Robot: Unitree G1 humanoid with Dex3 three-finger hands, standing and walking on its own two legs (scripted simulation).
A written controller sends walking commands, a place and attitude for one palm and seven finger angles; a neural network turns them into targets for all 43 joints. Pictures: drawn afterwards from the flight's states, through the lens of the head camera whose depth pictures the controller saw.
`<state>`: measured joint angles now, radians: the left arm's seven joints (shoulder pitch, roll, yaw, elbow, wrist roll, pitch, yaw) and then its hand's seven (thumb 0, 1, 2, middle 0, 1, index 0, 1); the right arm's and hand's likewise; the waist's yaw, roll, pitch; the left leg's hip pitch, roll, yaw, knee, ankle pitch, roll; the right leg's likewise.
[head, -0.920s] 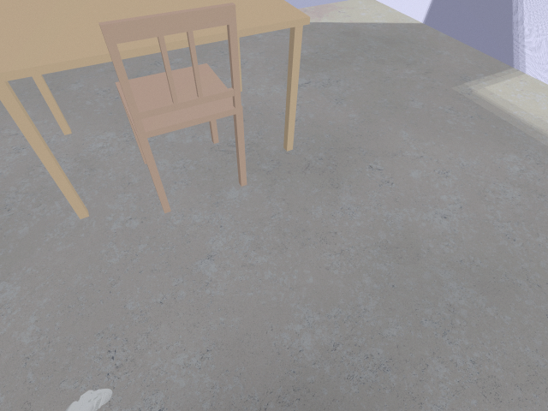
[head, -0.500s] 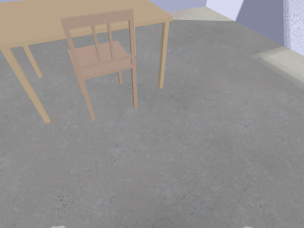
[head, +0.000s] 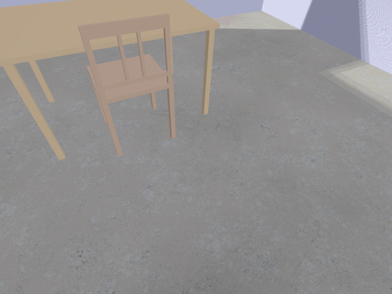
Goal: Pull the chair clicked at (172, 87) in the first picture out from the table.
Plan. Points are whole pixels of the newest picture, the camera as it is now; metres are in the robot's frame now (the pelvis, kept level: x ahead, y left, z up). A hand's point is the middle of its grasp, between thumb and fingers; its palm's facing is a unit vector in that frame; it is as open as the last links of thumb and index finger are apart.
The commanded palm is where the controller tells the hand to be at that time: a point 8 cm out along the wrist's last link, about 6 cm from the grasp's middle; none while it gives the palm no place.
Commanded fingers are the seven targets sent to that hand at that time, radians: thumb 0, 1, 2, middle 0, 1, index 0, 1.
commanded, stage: look at it before walking up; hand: left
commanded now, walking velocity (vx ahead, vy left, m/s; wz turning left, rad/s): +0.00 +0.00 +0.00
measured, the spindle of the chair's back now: (123, 58) +1.18 +0.45 -0.11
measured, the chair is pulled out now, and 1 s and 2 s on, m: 0.00 0.00 0.00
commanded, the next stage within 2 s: walk to a spot facing it in 0.52 s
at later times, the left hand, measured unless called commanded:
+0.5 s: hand out of the picture +0.05 +0.24 -0.16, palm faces -0.02 -0.95 -0.31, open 7.3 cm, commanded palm none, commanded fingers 0.00 0.90 0.90 -0.20 -0.30 -0.20 -0.30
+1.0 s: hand out of the picture +0.04 +0.18 -0.20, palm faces -0.01 -0.99 -0.17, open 7.3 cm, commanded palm none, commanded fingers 0.00 0.90 0.90 -0.20 -0.30 -0.20 -0.30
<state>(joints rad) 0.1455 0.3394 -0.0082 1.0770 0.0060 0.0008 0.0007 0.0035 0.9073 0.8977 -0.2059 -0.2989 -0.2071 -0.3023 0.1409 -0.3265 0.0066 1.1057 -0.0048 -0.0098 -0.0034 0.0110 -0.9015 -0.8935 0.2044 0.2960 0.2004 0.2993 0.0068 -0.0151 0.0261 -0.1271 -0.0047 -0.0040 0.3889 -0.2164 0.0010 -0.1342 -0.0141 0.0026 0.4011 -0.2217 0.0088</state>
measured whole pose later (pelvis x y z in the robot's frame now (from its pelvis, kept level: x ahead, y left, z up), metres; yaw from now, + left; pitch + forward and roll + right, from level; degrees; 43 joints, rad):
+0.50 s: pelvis -0.01 +0.00 +0.00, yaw +0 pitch -2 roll +0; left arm 0.16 0.34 -0.01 1.09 0.01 0.00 0.00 0.00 0.91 0.90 -0.21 -0.30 -0.21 -0.30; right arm 0.15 -0.32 0.00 1.12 0.00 -0.01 0.00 0.01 -0.90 -0.89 0.20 0.30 0.20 0.30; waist 0.01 -0.02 0.04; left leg -0.15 -0.01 -0.01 0.38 -0.20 0.00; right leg -0.15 -0.02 0.00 0.39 -0.20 0.01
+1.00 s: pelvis +0.07 +0.00 -0.02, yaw -4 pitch +0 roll -1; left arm 0.39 0.19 0.02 1.10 0.02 -0.02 -0.01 0.00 0.91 0.90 -0.20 -0.30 -0.21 -0.30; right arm 0.33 -0.20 -0.01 1.12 -0.01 -0.03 0.00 0.01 -0.90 -0.89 0.20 0.30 0.20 0.30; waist 0.02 0.00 -0.02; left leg -0.17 0.04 0.04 0.66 -0.48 0.00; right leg -0.19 0.03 0.05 0.63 -0.44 -0.01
